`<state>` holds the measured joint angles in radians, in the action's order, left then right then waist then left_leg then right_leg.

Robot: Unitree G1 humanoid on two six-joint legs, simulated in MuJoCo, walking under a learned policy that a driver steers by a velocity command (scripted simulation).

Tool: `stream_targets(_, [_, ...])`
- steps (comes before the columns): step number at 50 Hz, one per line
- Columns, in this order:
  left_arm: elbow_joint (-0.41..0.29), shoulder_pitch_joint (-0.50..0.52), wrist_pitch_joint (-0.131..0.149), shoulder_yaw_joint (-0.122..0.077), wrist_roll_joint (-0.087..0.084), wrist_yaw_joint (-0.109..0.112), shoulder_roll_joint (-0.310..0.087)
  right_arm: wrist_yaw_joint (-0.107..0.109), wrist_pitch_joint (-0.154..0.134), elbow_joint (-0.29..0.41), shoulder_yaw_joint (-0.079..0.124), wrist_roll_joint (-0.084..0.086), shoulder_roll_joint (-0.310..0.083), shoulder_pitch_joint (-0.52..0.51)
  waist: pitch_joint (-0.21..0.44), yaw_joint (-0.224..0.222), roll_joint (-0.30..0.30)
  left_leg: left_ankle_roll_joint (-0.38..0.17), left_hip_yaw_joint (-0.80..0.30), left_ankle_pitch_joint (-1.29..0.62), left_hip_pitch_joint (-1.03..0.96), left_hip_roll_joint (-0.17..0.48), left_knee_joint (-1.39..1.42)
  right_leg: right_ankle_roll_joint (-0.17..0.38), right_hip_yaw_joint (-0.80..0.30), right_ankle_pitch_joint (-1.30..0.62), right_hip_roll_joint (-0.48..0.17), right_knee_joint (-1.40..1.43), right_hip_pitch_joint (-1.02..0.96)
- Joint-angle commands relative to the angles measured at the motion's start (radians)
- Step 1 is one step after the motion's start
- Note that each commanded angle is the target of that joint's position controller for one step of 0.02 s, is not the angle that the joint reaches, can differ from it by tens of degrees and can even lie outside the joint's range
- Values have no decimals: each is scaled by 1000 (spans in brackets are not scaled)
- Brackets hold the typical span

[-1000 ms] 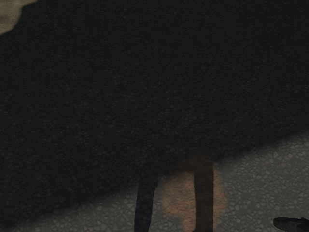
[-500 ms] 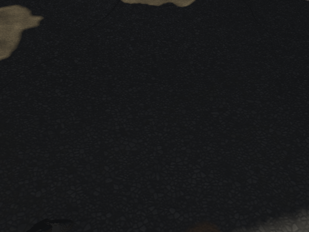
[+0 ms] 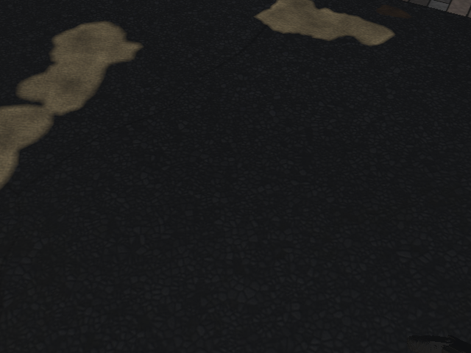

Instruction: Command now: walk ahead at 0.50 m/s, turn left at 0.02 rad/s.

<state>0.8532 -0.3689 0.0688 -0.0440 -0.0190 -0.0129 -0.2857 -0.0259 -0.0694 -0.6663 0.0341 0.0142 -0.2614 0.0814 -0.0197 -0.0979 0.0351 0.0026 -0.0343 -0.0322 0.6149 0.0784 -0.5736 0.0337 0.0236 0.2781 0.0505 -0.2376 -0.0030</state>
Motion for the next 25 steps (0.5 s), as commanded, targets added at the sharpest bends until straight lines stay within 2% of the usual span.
stream_targets(1, [-24,-23,-7,-47,-7,10,-186,-15,-24,99,22,3,-84,-102,-39,23,-111,-32,14,52,-17,-23,58,143,-144,-379,-301,15,-19])
stream_targets(2, [-20,-21,-13,-50,-7,13,-191,-15,-27,95,28,1,-98,-78,-26,43,-115,-45,19,87,-74,-36,74,132,-154,-450,-304,-25,-27])
stream_targets(3, [-21,-2,-17,-50,-9,15,-198,-12,-30,77,42,-3,-120,-3,15,96,-117,-64,40,99,-193,-62,106,117,-141,-588,-283,-112,-17])
stream_targets(4, [-25,5,-20,-42,-5,16,-177,-4,-30,36,66,-8,-165,141,112,167,-100,-92,46,79,-415,-65,115,90,-109,-649,-231,-279,44])
stream_targets(5, [-56,11,-15,-17,20,16,-117,9,-27,8,88,-25,-241,327,276,238,-1,-155,-138,46,-731,118,66,50,-70,-402,-167,-581,246])
stream_targets(6, [-71,-126,5,17,12,11,-3,9,-19,-10,100,-27,-308,363,405,171,269,-303,-577,236,-1032,345,158,-9,-51,259,-4,-914,623])
stream_targets(7, [-52,-69,17,-9,-12,8,-116,11,-15,-6,77,-18,-204,369,375,220,169,-286,-638,394,-986,326,233,-9,-162,300,-45,-1030,727])
stream_targets(8, [-81,23,22,-27,-30,6,-163,15,-17,-8,62,-14,-168,308,221,215,119,-242,-482,377,-863,295,256,-4,-149,213,-87,-1048,781])
stream_targets(9, [-90,71,21,-27,-23,9,-152,15,-19,-7,54,-17,-145,244,148,185,62,-219,-373,303,-735,255,285,-9,-127,126,-130,-1015,755])
stream_targets(10, [-94,90,14,-31,-11,11,-142,13,-23,-10,46,-20,-116,193,87,157,57,-208,-289,236,-631,220,322,-17,-125,69,-154,-967,727])
stream_targets(11, [-88,66,1,-34,-10,11,-126,11,-31,-13,42,-27,-98,162,65,124,76,-197,-219,188,-555,196,358,-23,-133,27,-177,-942,668])
stream_targets(13, [-80,40,-24,-30,-14,12,-83,10,-46,-30,46,-27,-92,135,42,94,67,-203,-130,111,-480,186,412,-36,-128,-7,-185,-917,622])
stream_targets(16, [-106,91,-42,-31,-6,14,-64,18,-55,-62,58,-32,-119,135,-2,88,30,-205,-18,10,-467,186,446,-53,-143,-111,-190,-834,684])
stream_targets(19, [-127,158,-35,-26,-4,-1,-50,29,-48,-82,63,-31,-138,142,-20,105,19,-183,92,-30,-492,158,454,-51,-116,-273,-180,-659,685])
stream_targets(21, [-151,232,-30,-19,-1,-15,-35,35,-42,-96,67,-26,-156,162,-41,135,6,-171,145,-36,-508,157,458,-41,-70,-340,-170,-550,665])
stream_targets(25, [-212,348,-30,-13,-1,-37,-32,39,-16,-135,79,-8,-185,227,-77,176,-5,-158,190,-86,-645,199,419,-5,-19,-297,-156,-429,704])
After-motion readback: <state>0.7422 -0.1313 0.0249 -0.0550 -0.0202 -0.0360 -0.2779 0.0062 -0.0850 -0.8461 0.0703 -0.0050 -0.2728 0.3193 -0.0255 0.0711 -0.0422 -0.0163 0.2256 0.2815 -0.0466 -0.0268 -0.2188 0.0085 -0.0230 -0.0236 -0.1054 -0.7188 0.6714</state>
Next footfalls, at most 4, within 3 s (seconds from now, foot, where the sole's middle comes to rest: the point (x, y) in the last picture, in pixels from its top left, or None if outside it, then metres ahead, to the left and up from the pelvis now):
0.10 left None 0.23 0.14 -0.78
0.62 right None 0.48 -0.15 -0.78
1.10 left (298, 244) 0.82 -0.08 -0.78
1.56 right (367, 303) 0.64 -0.28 -0.78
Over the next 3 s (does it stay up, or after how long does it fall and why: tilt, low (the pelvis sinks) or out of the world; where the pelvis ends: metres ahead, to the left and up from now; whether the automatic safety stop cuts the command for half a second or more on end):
stays up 0.74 -0.18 0.00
